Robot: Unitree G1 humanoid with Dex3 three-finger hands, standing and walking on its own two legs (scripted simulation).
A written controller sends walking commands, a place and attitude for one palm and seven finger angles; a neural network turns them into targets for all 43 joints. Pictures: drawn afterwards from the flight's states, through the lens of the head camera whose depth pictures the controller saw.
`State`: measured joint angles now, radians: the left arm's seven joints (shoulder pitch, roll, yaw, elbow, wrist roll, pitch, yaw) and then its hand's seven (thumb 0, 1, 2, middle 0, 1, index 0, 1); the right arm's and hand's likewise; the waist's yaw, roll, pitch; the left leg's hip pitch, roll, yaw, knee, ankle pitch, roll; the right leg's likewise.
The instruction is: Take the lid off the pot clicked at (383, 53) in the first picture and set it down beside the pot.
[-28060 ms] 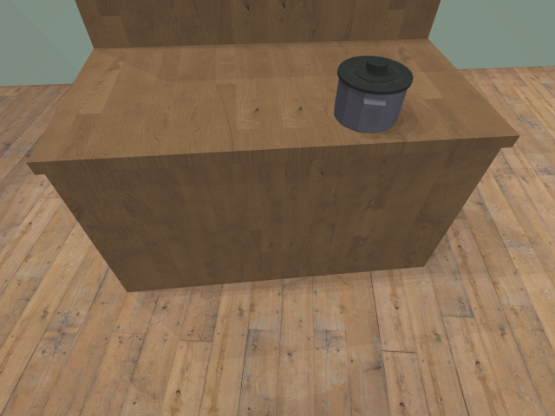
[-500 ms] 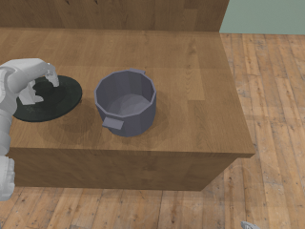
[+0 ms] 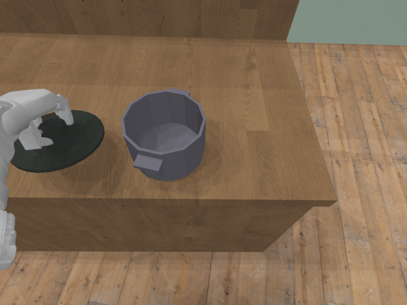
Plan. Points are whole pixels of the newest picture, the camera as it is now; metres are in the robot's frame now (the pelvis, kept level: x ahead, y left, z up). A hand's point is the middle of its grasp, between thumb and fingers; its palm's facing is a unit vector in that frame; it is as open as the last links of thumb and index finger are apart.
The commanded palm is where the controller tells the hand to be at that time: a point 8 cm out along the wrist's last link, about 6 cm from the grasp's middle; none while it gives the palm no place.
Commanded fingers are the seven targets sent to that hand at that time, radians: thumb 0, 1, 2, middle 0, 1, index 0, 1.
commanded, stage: lower the lid onto the table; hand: left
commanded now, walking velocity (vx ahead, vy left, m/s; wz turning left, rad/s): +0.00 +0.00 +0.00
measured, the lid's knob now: (53, 128) +0.45 +0.31 +0.05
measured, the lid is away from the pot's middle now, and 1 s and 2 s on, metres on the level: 0.23 0.23 0.23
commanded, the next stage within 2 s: open the fingers wide in 1.30 s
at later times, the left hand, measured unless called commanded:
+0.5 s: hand (51, 136) +0.44 +0.32 +0.04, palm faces -0.51 -0.07 -0.85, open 8.5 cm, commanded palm +0.47 +0.32 +0.12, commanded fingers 0.00 0.51 1.17 -0.87 -1.03 -0.78 -0.90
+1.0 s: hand (56, 141) +0.44 +0.32 +0.02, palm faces -0.54 -0.07 -0.84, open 8.6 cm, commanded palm +0.48 +0.32 +0.08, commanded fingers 0.00 0.51 1.17 -0.87 -1.03 -0.78 -0.90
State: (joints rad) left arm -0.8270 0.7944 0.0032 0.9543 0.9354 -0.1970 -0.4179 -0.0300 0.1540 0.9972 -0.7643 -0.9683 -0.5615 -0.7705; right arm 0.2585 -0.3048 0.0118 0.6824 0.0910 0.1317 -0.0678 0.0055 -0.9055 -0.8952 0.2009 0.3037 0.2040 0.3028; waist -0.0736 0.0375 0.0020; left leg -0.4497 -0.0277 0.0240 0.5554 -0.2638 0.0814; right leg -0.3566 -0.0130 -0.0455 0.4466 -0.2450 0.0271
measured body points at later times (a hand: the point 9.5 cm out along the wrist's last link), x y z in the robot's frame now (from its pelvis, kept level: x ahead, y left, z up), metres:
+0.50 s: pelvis +0.00 +0.01 -0.01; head +0.09 +0.02 +0.44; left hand +0.46 +0.32 +0.09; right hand +0.03 -0.27 -0.13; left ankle +0.00 +0.06 -0.73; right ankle -0.02 -0.15 -0.73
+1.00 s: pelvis +0.00 +0.01 -0.02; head +0.10 +0.03 +0.42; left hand +0.47 +0.32 +0.07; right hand +0.01 -0.28 -0.13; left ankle +0.00 +0.06 -0.73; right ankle -0.02 -0.15 -0.73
